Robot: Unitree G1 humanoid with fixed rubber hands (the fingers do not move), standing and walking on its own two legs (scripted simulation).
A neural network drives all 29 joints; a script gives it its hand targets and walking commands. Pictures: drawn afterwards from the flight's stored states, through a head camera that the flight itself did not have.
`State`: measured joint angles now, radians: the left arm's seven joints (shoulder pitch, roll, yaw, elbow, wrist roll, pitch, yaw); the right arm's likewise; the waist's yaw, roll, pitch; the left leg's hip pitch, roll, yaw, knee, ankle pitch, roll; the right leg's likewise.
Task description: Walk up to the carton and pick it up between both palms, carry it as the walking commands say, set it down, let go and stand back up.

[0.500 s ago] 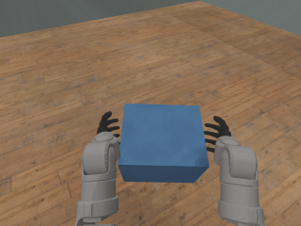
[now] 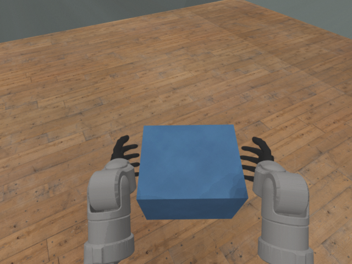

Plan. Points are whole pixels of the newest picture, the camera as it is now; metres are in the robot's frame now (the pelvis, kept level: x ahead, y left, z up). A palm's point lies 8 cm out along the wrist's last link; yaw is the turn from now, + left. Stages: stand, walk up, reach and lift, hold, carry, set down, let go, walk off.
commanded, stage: carry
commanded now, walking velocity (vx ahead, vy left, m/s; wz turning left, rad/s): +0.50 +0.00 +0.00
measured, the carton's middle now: (188, 173) +0.33 +0.01 +0.02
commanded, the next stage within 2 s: none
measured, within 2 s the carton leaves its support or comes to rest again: neither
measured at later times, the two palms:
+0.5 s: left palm (145, 82) +0.62 +0.15 +0.09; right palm (238, 83) +0.62 -0.14 +0.10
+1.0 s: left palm (155, 43) +0.90 +0.15 +0.10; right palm (227, 43) +0.90 -0.15 +0.10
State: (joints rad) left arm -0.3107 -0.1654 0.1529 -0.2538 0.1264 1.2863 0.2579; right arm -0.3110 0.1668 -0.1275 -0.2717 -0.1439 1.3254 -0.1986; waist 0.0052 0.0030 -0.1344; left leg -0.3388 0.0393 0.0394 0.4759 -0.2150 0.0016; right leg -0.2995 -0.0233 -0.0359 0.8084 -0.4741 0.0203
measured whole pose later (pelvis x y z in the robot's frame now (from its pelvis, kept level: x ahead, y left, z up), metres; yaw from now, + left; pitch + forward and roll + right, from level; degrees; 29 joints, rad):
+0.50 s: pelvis +0.33 +0.00 +0.00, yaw +0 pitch +6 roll +0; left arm -0.30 -0.16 0.14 -0.30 0.11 1.26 0.26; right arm -0.29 0.16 -0.12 -0.30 -0.14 1.27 -0.18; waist 0.00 -0.01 -0.09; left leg -0.37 0.06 0.08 0.52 -0.24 0.00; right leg -0.30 -0.04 -0.05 0.91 -0.46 0.03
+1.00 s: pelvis +0.61 +0.00 +0.00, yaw +0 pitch +6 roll -1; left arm -0.30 -0.16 0.14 -0.32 0.10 1.23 0.26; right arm -0.29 0.16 -0.11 -0.35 -0.13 1.26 -0.19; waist 0.01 0.01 -0.05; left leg -0.26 0.05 0.08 0.46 -0.28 0.00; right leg -0.28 -0.03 -0.05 0.54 -0.34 0.01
